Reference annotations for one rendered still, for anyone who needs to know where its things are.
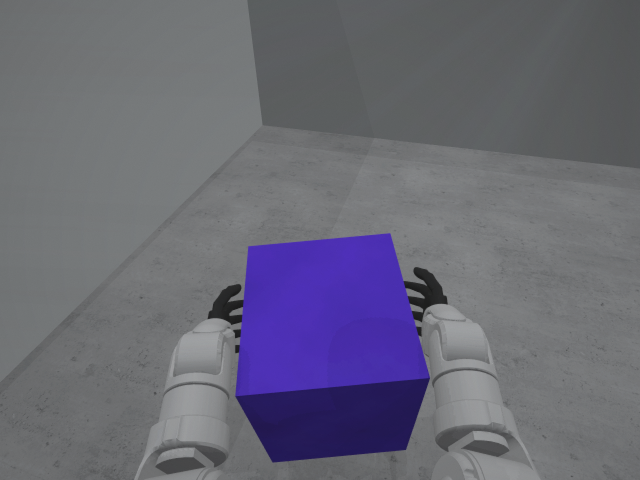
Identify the right robot upper arm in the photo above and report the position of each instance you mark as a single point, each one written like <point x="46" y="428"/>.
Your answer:
<point x="462" y="464"/>

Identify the robot left hand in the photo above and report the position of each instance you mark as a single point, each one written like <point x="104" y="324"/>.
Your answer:
<point x="221" y="308"/>

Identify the carton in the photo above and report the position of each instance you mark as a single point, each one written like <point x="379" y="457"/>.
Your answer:
<point x="330" y="361"/>

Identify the robot right hand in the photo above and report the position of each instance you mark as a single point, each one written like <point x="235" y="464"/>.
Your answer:
<point x="433" y="293"/>

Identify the right robot forearm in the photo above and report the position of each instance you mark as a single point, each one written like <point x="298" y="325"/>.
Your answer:
<point x="470" y="413"/>

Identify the left robot forearm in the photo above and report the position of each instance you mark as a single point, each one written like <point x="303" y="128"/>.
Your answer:
<point x="192" y="432"/>

